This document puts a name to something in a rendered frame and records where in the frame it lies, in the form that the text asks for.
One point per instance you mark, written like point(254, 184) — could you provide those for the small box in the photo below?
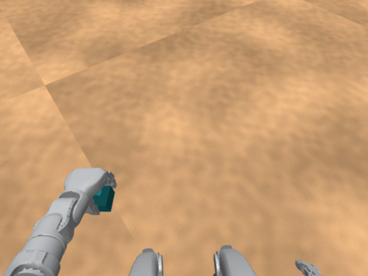
point(104, 199)

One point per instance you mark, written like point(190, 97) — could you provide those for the left robot arm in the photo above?
point(43, 251)

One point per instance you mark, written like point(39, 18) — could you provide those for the right robot hand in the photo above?
point(307, 269)

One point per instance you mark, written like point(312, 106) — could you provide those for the left robot hand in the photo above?
point(90, 180)

